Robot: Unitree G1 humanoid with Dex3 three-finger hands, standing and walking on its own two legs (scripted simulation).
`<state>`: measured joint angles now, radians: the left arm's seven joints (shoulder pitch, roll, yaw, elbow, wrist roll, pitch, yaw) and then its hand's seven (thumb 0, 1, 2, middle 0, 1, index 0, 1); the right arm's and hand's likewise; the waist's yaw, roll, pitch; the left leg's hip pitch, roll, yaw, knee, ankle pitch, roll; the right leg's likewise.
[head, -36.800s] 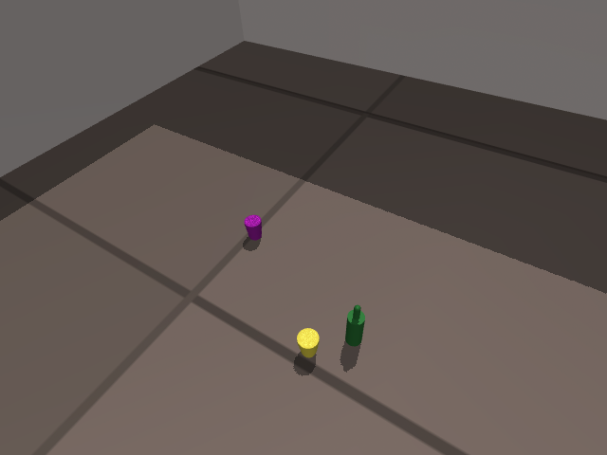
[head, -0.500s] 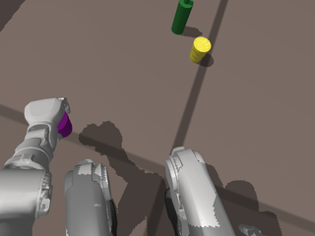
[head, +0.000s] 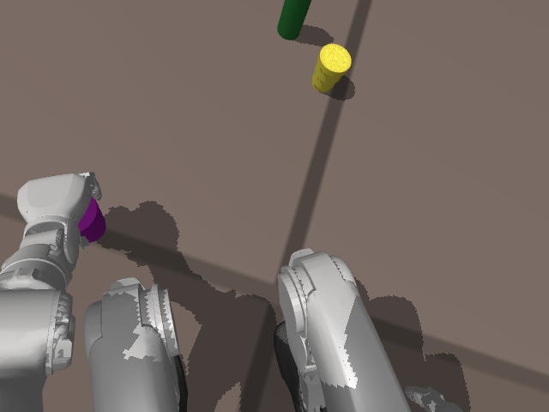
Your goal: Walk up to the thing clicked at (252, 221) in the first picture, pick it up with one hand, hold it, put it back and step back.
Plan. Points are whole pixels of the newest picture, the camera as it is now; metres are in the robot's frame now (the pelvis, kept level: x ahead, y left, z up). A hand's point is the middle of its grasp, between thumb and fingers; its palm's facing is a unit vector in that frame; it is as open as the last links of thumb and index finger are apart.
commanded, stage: rest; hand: left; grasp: from above
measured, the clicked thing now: (80, 220) +0.44 +0.26 -0.24
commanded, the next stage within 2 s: open in 0.66 s
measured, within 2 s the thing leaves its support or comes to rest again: rests again in 0.36 s
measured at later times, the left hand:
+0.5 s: hand (83, 223) +0.44 +0.25 -0.23, palm faces -0.46 -0.10 -0.88, open 9.3 cm
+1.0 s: hand (83, 224) +0.44 +0.26 -0.24, palm faces -0.46 -0.11 -0.88, open 10.6 cm
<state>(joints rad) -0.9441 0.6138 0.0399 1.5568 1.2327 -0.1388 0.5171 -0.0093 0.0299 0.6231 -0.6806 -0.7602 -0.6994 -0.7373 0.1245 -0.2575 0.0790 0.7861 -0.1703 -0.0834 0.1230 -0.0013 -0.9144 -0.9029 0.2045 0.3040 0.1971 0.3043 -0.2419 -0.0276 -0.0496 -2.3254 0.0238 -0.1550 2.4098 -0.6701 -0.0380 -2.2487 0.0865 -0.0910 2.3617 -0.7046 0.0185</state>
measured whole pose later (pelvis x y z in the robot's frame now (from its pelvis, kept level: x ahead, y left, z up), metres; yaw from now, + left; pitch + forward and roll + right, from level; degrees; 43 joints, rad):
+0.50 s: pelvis +0.01 +0.00 -0.02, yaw -3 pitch +32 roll -8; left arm -0.95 0.67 0.09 1.63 1.24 -0.15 0.60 -0.01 0.01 0.68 -0.66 -0.79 -0.67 -0.78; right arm 0.11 -0.26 0.13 0.78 -0.21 -0.13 0.20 0.00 -0.91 -0.90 0.20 0.30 0.20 0.30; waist -0.28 -0.05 0.01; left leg -2.35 0.03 -0.19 2.49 -0.71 -0.04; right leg -2.27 0.10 -0.12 2.41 -0.72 0.03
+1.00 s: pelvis +0.00 +0.01 -0.02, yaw -4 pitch +29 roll -10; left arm -0.98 0.75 0.10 1.74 1.26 -0.18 0.65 0.00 -0.09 0.78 -0.46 -0.92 -0.49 -0.88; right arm 0.13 -0.30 0.17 0.78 -0.24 -0.19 0.25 0.00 -0.90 -0.90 0.20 0.30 0.20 0.30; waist -0.31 -0.07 0.06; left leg -2.35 0.03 -0.22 2.52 -0.70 -0.03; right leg -2.26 0.11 -0.14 2.42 -0.70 0.04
